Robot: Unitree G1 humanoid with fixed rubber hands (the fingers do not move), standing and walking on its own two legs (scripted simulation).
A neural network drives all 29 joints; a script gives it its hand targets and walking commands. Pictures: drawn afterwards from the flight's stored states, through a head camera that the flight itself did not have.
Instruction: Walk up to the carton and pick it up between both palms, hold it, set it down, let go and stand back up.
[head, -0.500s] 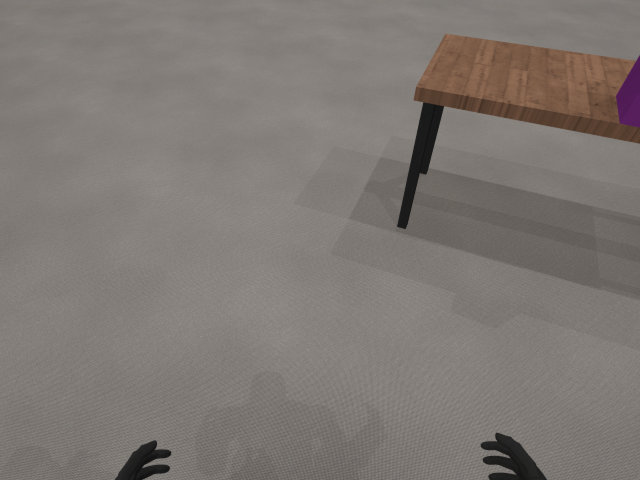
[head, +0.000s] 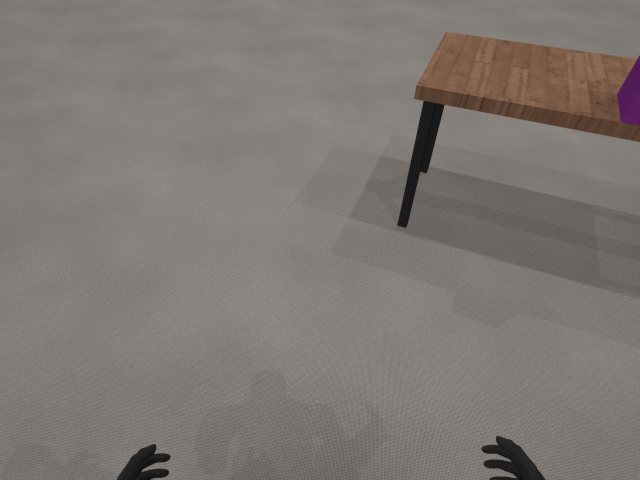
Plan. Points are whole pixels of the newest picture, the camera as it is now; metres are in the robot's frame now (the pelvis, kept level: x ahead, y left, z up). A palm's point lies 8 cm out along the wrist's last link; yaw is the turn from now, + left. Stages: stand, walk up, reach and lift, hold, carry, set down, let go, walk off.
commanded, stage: stand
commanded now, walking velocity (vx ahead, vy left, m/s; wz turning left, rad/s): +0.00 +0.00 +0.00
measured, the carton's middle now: out of the picture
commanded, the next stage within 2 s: walk up in 0.14 s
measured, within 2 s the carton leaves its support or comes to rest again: neither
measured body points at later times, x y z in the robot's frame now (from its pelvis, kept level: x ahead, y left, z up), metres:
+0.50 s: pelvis +0.00 -0.02 +0.00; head +0.00 -0.02 +0.45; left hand +0.15 +0.26 -0.10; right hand +0.10 -0.32 -0.09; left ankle +0.03 +0.12 -0.72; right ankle +0.02 -0.15 -0.68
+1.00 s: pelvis +0.06 -0.16 -0.01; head +0.09 -0.15 +0.44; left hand +0.20 +0.13 -0.12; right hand +0.11 -0.51 -0.07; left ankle +0.14 -0.04 -0.70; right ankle +0.06 -0.24 -0.72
